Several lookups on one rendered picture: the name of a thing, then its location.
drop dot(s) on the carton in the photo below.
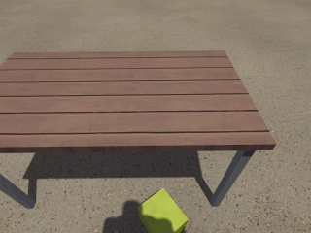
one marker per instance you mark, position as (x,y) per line
(160,214)

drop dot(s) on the table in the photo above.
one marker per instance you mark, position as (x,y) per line
(128,101)

